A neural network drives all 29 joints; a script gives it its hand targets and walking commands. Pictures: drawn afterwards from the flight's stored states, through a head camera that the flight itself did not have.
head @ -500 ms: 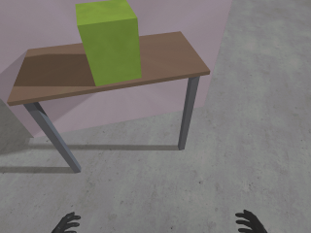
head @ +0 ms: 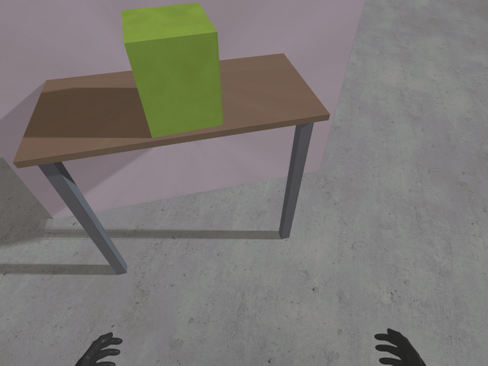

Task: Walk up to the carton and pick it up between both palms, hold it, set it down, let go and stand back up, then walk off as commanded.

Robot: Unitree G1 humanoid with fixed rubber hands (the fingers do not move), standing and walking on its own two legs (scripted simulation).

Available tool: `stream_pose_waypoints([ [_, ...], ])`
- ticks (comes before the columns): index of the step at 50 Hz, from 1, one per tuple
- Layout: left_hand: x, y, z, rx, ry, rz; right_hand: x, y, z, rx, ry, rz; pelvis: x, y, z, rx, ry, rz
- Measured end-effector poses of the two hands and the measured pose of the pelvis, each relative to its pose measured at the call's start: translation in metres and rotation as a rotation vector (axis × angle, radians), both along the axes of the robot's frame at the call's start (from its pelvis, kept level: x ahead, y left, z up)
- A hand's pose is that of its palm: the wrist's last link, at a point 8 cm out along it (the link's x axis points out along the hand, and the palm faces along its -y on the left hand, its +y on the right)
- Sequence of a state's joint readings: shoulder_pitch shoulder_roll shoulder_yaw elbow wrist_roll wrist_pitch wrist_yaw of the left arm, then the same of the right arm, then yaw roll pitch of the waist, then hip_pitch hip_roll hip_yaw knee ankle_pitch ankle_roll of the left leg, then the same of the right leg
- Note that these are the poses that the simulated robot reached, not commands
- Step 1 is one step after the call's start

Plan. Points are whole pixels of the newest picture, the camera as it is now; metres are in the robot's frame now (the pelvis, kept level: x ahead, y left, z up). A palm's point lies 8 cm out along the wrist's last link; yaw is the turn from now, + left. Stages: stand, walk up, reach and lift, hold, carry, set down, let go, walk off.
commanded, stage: stand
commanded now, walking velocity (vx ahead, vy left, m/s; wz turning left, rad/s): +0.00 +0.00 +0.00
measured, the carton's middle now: (175, 70) +0.83 +0.20 +0.09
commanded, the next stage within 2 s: none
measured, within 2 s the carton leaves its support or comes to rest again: neither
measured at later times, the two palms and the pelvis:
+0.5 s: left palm out of the picture +0.13 +0.28 -0.08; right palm out of the picture +0.14 -0.26 -0.08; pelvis -0.01 +0.00 +0.00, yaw +0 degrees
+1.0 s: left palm out of the picture +0.11 +0.29 -0.08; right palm out of the picture +0.11 -0.26 -0.08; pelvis -0.02 +0.00 +0.00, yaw +0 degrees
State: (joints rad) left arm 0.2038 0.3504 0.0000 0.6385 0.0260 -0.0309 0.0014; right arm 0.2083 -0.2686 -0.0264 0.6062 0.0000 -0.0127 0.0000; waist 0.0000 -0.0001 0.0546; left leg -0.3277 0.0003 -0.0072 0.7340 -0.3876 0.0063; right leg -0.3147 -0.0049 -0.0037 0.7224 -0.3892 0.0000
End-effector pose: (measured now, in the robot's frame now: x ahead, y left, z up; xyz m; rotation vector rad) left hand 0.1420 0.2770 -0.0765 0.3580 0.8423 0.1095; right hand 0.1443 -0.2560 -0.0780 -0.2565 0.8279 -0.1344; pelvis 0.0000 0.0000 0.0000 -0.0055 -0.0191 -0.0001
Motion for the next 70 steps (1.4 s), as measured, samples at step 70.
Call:
stream_pose_waypoints([
  [70,-0.044,0.008,-0.005,0.023,0.060,0.031,-0.042,-0.014,-0.008,-0.010,0.060,-0.023,-0.025,-0.004,0.002,0.005,-0.030,0.000],
])
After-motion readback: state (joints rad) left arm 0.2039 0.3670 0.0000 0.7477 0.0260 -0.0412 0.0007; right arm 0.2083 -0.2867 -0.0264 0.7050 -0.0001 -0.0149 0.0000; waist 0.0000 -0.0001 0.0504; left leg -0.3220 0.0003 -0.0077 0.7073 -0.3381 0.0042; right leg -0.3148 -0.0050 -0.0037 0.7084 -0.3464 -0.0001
